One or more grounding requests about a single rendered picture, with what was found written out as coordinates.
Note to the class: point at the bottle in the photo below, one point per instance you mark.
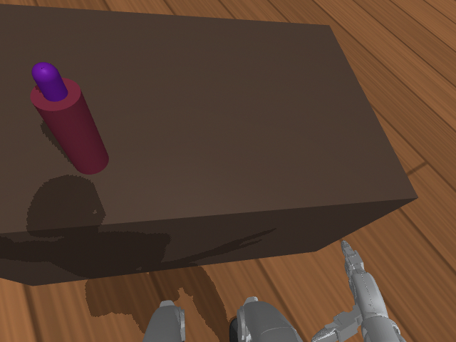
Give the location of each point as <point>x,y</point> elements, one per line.
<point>61,104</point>

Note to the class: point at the right robot hand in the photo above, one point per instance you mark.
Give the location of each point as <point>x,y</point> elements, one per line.
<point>368,301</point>

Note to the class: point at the right robot arm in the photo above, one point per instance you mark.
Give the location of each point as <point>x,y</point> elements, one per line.
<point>380,329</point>

